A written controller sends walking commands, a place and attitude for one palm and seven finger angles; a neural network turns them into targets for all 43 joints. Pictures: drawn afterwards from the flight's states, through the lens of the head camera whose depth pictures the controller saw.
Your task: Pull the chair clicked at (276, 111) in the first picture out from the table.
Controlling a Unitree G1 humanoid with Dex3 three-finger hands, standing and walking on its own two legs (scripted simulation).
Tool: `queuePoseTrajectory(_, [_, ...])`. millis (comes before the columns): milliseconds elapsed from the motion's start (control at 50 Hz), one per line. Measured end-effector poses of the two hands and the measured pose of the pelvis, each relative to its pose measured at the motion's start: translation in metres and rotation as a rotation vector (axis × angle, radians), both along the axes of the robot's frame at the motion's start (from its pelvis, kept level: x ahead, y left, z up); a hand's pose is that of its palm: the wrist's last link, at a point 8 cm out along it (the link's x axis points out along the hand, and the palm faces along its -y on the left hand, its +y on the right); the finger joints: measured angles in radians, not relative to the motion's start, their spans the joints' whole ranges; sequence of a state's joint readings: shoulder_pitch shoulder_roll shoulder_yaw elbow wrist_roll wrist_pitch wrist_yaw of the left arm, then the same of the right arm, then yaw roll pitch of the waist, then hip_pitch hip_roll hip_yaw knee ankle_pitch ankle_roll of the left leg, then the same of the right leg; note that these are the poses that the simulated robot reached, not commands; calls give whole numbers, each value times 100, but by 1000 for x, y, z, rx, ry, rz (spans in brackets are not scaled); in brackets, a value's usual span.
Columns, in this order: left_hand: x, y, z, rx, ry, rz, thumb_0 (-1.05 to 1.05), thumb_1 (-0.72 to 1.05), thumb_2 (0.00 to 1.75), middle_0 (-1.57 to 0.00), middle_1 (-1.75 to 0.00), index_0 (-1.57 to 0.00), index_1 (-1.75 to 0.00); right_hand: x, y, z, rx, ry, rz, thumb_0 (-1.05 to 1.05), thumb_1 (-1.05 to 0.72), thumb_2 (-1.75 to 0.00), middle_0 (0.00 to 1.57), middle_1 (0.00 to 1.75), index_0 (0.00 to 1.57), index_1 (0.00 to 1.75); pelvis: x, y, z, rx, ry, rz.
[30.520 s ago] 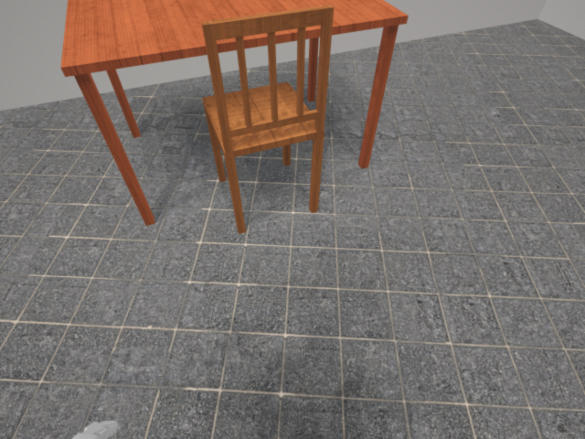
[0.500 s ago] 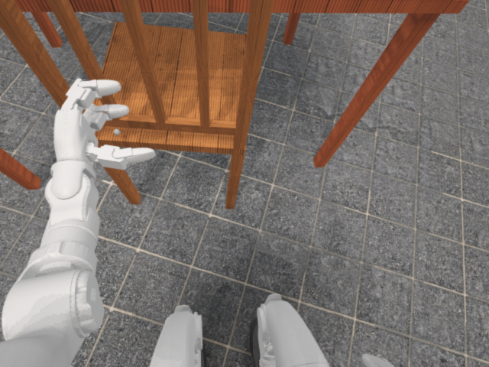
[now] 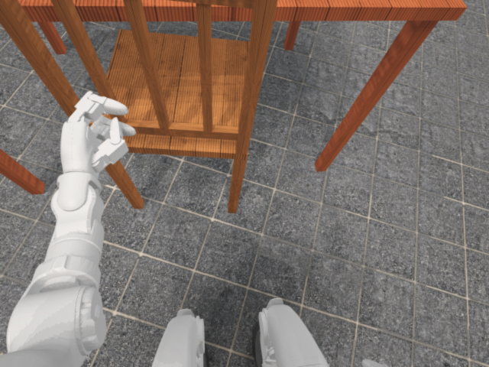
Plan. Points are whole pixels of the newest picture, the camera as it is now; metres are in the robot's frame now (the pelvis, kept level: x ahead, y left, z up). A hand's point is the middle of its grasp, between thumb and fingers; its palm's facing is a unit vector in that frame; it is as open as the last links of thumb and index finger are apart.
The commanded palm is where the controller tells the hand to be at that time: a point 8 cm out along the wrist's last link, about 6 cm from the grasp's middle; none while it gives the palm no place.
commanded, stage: hook a spindle and tug to test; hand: left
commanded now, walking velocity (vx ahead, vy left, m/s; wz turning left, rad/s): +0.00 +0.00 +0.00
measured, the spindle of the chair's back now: (151, 75) +0.60 +0.14 +0.03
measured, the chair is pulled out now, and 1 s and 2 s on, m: -0.08 -0.08 -0.08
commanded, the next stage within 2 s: open the thumb and straighten the fingers in 0.46 s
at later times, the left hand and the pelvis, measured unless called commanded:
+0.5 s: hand (130, 161) +0.43 +0.16 +0.02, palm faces +0.06 -1.00 -0.03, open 4.4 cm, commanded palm +0.41 +0.21 +0.02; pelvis +0.00 -0.01 +0.00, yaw +1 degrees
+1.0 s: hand (125, 158) +0.44 +0.17 +0.01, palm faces +0.05 -1.00 -0.05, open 13.1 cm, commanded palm +0.41 +0.21 +0.02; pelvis -0.01 -0.01 +0.00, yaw +1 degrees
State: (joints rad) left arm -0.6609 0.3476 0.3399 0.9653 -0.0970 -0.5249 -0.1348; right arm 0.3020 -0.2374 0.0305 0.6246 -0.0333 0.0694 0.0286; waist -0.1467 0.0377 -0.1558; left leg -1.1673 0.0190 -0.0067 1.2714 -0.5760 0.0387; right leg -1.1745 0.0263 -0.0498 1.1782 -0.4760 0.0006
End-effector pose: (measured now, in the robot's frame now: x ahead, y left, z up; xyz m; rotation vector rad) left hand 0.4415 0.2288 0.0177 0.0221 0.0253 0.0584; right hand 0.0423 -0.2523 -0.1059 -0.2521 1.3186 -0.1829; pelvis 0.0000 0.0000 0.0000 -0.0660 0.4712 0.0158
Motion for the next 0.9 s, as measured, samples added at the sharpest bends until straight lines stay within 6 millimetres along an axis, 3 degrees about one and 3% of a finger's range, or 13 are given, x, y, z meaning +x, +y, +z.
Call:
queuePoseTrajectory(460, [-33,-14,3,8,-9,-6,1,90,90,-50,-145,-50,-145,35,-3,-2,18,-119,54,1,-90,-90,21,30,21,30,-4,-6,1,15,-30,10])
queuePoseTrajectory(640, [-28,-14,0,38,-5,-1,1,86,89,-50,-145,-50,-145,32,-9,-7,13,-127,62,1,-90,-90,21,30,21,30,-7,-12,-4,21,-24,10])
queuePoseTrajectory(740, [-27,-11,-4,36,21,1,1,60,76,-50,-145,-50,-145,25,-13,-9,9,-111,51,1,-90,-90,21,30,21,30,-8,-14,-5,22,-21,6])
queuePoseTrajectory(900, [-26,-5,-3,33,15,-3,1,-10,42,-46,-135,-46,-135,17,-16,-7,-5,-88,45,1,-90,-90,21,30,21,30,-7,-14,-4,19,-15,7])
